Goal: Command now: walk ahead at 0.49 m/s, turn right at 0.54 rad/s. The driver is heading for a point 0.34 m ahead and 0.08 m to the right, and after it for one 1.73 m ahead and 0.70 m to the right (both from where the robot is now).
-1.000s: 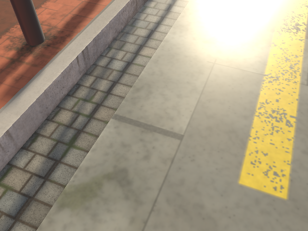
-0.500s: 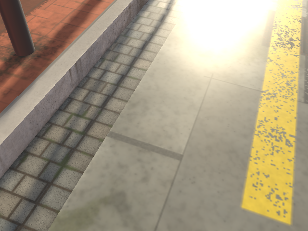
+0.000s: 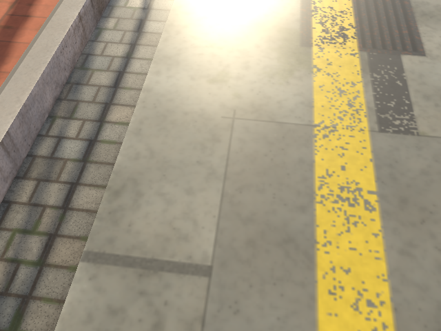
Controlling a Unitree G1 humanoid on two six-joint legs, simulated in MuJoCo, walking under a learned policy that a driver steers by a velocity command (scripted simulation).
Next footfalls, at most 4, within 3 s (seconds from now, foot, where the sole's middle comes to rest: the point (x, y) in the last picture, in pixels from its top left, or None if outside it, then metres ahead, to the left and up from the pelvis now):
0.36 left None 0.40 0.13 -0.77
0.82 right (289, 322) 0.48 -0.17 -0.77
1.22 left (215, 285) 0.59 0.05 -0.77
2.04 left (285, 201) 0.91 -0.20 -0.77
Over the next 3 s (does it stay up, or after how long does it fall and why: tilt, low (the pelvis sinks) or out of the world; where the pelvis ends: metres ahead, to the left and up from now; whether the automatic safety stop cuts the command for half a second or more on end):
stays up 1.10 -0.51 0.01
